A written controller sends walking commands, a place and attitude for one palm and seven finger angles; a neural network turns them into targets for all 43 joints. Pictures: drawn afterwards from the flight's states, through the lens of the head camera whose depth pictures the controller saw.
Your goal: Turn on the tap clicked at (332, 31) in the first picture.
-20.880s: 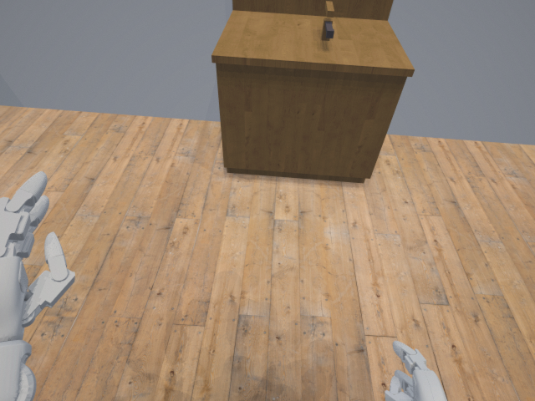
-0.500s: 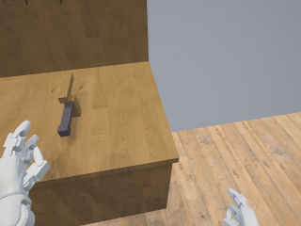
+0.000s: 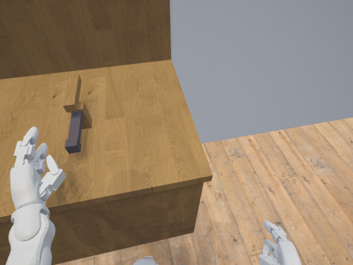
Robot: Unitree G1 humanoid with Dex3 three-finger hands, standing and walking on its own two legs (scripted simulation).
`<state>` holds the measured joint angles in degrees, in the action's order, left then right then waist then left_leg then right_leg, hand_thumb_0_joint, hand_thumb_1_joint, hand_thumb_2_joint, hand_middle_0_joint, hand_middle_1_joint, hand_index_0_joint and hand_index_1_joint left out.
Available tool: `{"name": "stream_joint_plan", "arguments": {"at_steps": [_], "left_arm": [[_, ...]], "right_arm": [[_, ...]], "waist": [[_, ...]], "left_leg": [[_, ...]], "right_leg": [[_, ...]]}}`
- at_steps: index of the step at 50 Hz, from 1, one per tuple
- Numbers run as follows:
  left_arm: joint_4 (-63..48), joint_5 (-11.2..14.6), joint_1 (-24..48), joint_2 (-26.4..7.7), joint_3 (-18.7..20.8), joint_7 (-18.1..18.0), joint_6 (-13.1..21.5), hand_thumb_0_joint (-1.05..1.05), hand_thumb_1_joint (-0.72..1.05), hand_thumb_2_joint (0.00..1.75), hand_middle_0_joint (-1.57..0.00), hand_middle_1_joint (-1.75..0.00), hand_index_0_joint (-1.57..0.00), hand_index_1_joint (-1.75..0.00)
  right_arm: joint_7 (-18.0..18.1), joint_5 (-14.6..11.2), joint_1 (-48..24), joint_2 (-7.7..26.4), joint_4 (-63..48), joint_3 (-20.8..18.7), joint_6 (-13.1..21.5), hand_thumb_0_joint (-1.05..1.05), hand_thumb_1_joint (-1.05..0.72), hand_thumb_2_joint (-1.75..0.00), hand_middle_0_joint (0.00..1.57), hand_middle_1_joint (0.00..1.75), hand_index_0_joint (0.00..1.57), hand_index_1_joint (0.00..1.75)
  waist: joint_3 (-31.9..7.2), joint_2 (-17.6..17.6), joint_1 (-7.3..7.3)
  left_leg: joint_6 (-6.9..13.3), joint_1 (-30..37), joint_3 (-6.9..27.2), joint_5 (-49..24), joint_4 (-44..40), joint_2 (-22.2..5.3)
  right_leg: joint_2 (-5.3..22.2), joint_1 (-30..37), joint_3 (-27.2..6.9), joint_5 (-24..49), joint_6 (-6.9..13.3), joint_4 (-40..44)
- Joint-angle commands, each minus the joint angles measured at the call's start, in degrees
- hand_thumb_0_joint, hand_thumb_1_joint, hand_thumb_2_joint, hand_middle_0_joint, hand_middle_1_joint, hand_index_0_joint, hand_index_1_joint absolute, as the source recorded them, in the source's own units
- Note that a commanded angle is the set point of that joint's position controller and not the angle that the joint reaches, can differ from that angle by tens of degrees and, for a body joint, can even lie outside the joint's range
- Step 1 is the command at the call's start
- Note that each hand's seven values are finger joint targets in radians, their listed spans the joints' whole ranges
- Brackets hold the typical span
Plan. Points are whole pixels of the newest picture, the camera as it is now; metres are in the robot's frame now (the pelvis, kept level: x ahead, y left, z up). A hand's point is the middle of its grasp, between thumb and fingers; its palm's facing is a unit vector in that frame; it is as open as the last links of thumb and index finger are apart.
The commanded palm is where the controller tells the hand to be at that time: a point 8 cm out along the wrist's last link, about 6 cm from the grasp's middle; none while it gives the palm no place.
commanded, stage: reach beside the lever's end, fingers flat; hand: left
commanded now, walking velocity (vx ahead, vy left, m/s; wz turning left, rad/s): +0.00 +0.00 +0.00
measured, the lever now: (73, 145) +0.37 +0.30 +0.04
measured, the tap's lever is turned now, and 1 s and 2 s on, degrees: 0 0 8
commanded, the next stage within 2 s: push the lever round in 1.12 s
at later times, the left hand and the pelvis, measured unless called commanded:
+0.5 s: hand (63, 161) +0.32 +0.29 +0.06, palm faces +0.50 -0.86 -0.12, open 7.8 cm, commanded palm +0.28 +0.33 +0.05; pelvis +0.00 +0.00 -0.01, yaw -1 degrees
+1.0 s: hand (64, 159) +0.34 +0.31 +0.04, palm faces +0.49 -0.86 -0.11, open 7.8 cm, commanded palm +0.29 +0.34 +0.04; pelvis +0.00 +0.01 -0.03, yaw -2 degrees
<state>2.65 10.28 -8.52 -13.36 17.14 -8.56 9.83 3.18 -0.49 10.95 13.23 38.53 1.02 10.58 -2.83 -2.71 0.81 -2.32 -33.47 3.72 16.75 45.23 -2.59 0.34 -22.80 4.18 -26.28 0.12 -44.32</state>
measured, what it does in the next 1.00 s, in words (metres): stands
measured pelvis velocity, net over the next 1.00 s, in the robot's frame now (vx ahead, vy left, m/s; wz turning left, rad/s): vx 0.00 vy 0.01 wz -0.03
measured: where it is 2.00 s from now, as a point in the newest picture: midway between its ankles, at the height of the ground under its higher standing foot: outside the picture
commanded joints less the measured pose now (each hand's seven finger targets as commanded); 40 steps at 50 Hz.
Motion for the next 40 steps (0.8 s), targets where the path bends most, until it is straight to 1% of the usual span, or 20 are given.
{"name": "stream_joint_plan", "arguments": {"at_steps": [1, 3, 6, 7, 8, 10, 11, 12, 13, 16, 17, 21, 23, 27, 31, 32, 35, 36, 37, 40], "left_arm": [[-9.3, -0.5, 10.9, -12.8, 6.6, -0.7, 4.7, 0.00, 0.90, 0.90, -0.17, -0.21, -0.17, -0.21], [-7.3, -0.2, 11.9, -12.2, 6.2, -0.4, 5.0, 0.00, 0.90, 0.90, -0.17, -0.21, -0.17, -0.21], [-5.9, -1.0, 14.9, -13.7, 7.0, -0.6, 5.8, 0.00, 0.90, 0.90, -0.17, -0.20, -0.17, -0.20], [-5.7, -0.8, 16.2, -12.2, 5.6, -0.5, 6.2, 0.00, 0.90, 0.90, -0.17, -0.20, -0.17, -0.20], [-4.6, -0.8, 17.6, -13.0, 6.3, -0.4, 6.5, 0.00, 0.90, 0.90, -0.16, -0.19, -0.16, -0.19], [-4.0, -0.8, 17.7, -12.9, 6.3, 0.0, 7.3, 0.00, 0.90, 0.90, -0.16, -0.19, -0.16, -0.19], [-1.7, -1.4, 16.8, -15.2, 8.3, -0.2, 7.2, 0.00, 0.90, 0.90, -0.16, -0.19, -0.16, -0.19], [-2.1, -0.9, 18.6, -13.3, 6.8, 0.1, 7.5, 0.00, 0.90, 0.90, -0.16, -0.18, -0.16, -0.18], [-0.5, -0.7, 17.6, -14.7, 8.5, 0.3, 7.6, 0.00, 0.90, 0.90, -0.16, -0.18, -0.16, -0.18], [2.1, -0.8, 19.9, -17.2, 10.5, 0.9, 8.1, 0.00, 0.90, 0.90, -0.16, -0.17, -0.16, -0.17], [2.0, -0.6, 21.3, -15.6, 9.0, 1.3, 8.5, 0.00, 0.90, 0.90, -0.16, -0.17, -0.16, -0.17], [4.7, -0.9, 21.2, -18.4, 11.6, 1.6, 9.8, 0.00, 0.90, 0.90, -0.15, -0.16, -0.15, -0.16], [5.0, -0.6, 22.8, -16.8, 10.2, 2.2, 10.5, 0.00, 0.90, 0.90, -0.15, -0.16, -0.15, -0.16], [7.6, -0.8, 27.0, -17.1, 9.9, 2.6, 11.3, 0.00, 0.90, 0.90, -0.15, -0.15, -0.15, -0.15], [11.2, -1.2, 28.4, -21.6, 13.6, 3.0, 11.8, 0.00, 0.90, 0.90, -0.15, -0.15, -0.15, -0.15], [10.7, -1.2, 30.6, -20.5, 12.5, 3.0, 12.2, 0.00, 0.90, 0.90, -0.15, -0.15, -0.15, -0.15], [13.3, -1.0, 30.5, -21.0, 13.1, 3.5, 12.6, 0.00, 0.90, 0.90, -0.15, -0.15, -0.15, -0.15], [15.0, -1.5, 30.6, -23.5, 15.3, 3.3, 12.6, 0.00, 0.90, 0.90, -0.15, -0.15, -0.15, -0.15], [13.8, -1.2, 30.9, -21.8, 13.9, 3.7, 12.8, 0.00, 0.90, 0.90, -0.15, -0.15, -0.15, -0.15], [12.1, -0.7, 29.0, -22.9, 14.9, 4.6, 12.9, 0.00, 0.90, 0.90, -0.15, -0.15, -0.15, -0.15]], "right_arm": [[0.5, -0.2, -4.2, 7.9, -7.6, -2.9, 2.2, 0.00, -0.90, -0.90, 0.20, 0.30, 0.20, 0.30], [0.5, -0.3, -4.2, 8.0, -7.9, -3.0, 1.9, 0.00, -0.90, -0.90, 0.20, 0.30, 0.20, 0.30], [0.5, -0.2, -3.6, 8.1, -7.1, -3.1, 1.4, 0.00, -0.90, -0.90, 0.20, 0.30, 0.20, 0.30], [0.4, -0.2, -3.6, 8.0, -7.5, -3.0, 1.3, 0.00, -0.90, -0.90, 0.20, 0.30, 0.20, 0.30], [0.5, -0.2, -3.4, 8.2, -7.2, -3.1, 1.2, 0.00, -0.90, -0.90, 0.20, 0.30, 0.20, 0.30], [0.2, 0.0, -2.9, 8.3, -7.2, -3.4, 1.1, 0.00, -0.90, -0.90, 0.20, 0.30, 0.20, 0.30], [0.3, -0.1, -2.4, 8.5, -6.5, -3.5, 0.7, 0.00, -0.90, -0.90, 0.20, 0.30, 0.20, 0.30], [0.1, -0.1, -2.4, 8.3, -6.9, -3.4, 0.6, 0.00, -0.90, -0.90, 0.20, 0.30, 0.20, 0.30], [0.2, -0.1, -2.1, 8.5, -6.8, -3.7, 0.4, 0.00, -0.90, -0.90, 0.20, 0.30, 0.20, 0.30], [0.3, -0.1, -1.4, 8.8, -5.9, -3.8, -0.4, 0.00, -0.90, -0.90, 0.20, 0.30, 0.20, 0.30], [0.3, -0.2, -1.5, 8.6, -6.4, -3.7, -0.5, 0.00, -0.90, -0.90, 0.20, 0.30, 0.20, 0.30], [0.1, 0.1, -0.4, 9.0, -5.6, -4.1, -1.1, 0.00, -0.90, -0.90, 0.20, 0.30, 0.20, 0.30], [0.0, -0.1, -0.3, 8.9, -6.0, -4.2, -1.2, 0.00, -0.90, -0.90, 0.20, 0.30, 0.20, 0.30], [0.0, 0.0, 0.5, 9.2, -5.2, -4.2, -1.7, 0.00, -0.90, -0.90, 0.20, 0.30, 0.20, 0.30], [0.2, 0.1, 1.5, 9.7, -4.5, -4.5, -2.5, 0.00, -0.90, -0.90, 0.20, 0.30, 0.20, 0.30], [0.1, 0.1, 1.3, 9.5, -4.9, -4.4, -2.7, 0.00, -0.90, -0.90, 0.20, 0.30, 0.20, 0.30], [-0.2, 0.2, 2.1, 9.7, -4.8, -4.5, -3.1, 0.00, -0.90, -0.90, 0.20, 0.30, 0.20, 0.30], [-0.1, 0.2, 2.4, 9.9, -4.1, -4.6, -3.5, 0.00, -0.90, -0.90, 0.20, 0.30, 0.20, 0.30], [-0.2, 0.3, 2.4, 9.7, -4.9, -4.6, -3.7, 0.00, -0.90, -0.90, 0.20, 0.30, 0.20, 0.30], [-0.5, 0.2, 2.8, 9.8, -5.8, -4.8, -3.9, 0.00, -0.90, -0.90, 0.20, 0.30, 0.20, 0.30]], "waist": [[-10.6, -1.6, 0.13], [-10.7, 0.0, -0.19], [-11.1, -2.5, -0.37], [-11.6, -1.7, -0.80], [-11.8, -1.0, -0.97], [-13.8, -2.5, -0.63], [-13.2, -2.2, -0.44], [-13.7, -1.9, -0.92], [-13.9, -0.5, -0.58], [-13.9, -1.4, -0.72], [-14.0, -1.5, -1.22], [-15.1, -2.8, -0.86], [-16.2, -2.2, -1.24], [-16.0, -2.4, -2.22], [-17.4, -2.4, -1.54], [-17.8, -2.7, -2.28], [-18.5, -2.4, -2.10], [-18.2, -2.1, -1.98], [-19.7, -2.2, -1.95], [-21.8, -4.1, -1.02]], "left_leg": [[2.8, 12.8, -1.1, -4.6, -5.3, 2.7], [2.9, 12.1, -1.2, -4.2, -4.9, 2.6], [2.8, 12.1, -1.1, -4.5, -4.4, 2.5], [2.9, 12.0, -1.0, -4.5, -4.3, 2.6], [2.9, 11.6, -1.0, -4.5, -3.7, 2.5], [2.9, 12.0, -1.2, -6.1, -3.0, 2.6], [2.9, 11.5, -1.1, -6.0, -3.0, 2.5], [3.0, 11.5, -1.1, -6.7, -2.7, 2.6], [3.0, 10.7, -1.4, -6.6, -2.3, 2.5], [3.1, 9.7, -1.5, -6.7, -1.6, 2.5], [3.1, 9.6, -1.5, -6.6, -1.5, 2.5], [3.2, 9.0, -1.6, -7.4, -0.1, 2.4], [3.2, 8.5, -1.5, -7.7, 0.4, 2.4], [3.3, 7.3, -1.2, -6.3, 1.4, 2.3], [3.4, 5.4, -1.3, -6.4, 2.8, 2.2], [3.4, 5.9, -1.3, -6.5, 2.9, 2.1], [3.4, 4.8, -1.3, -7.1, 4.0, 2.0], [3.5, 4.0, -1.3, -6.9, 4.5, 1.9], [3.5, 4.1, -1.4, -7.1, 4.4, 2.0], [3.4, 5.5, -1.4, -9.1, 4.5, 1.9]], "right_leg": [[-1.8, -5.0, -0.2, 12.8, 1.1, 7.8], [-1.8, -5.4, -0.3, 12.7, 0.9, 7.7], [-2.0, -6.4, -0.5, 12.6, 1.1, 7.0], [-1.9, -6.5, -0.3, 12.7, 1.0, 6.7], [-2.0, -6.8, -0.5, 12.8, 1.0, 6.6], [-2.0, -6.5, -0.6, 14.4, 1.1, 5.7], [-2.1, -6.6, -0.6, 14.2, 1.1, 5.7], [-1.9, -6.6, -0.6, 15.4, 1.0, 5.4], [-2.0, -6.3, -0.8, 15.8, 0.9, 5.4], [-2.1, -7.1, -1.0, 15.7, 0.9, 4.9], [-2.0, -7.5, -0.9, 15.7, 0.8, 4.6], [-2.3, -8.4, -1.3, 16.4, 0.9, 3.7], [-2.3, -8.7, -1.2, 17.0, 0.9, 2.9], [-2.3, -11.0, -1.3, 15.5, 0.8, 2.0], [-2.4, -11.5, -1.7, 15.3, 0.8, 0.8], [-2.4, -12.2, -1.5, 15.4, 0.8, 0.4], [-2.6, -12.7, -1.6, 16.1, 0.8, -0.5], [-2.6, -13.1, -1.8, 15.8, 0.8, -0.7], [-2.6, -12.5, -1.7, 16.2, 0.7, -1.0], [-2.8, -11.3, -1.7, 17.6, 1.0, -1.3]]}}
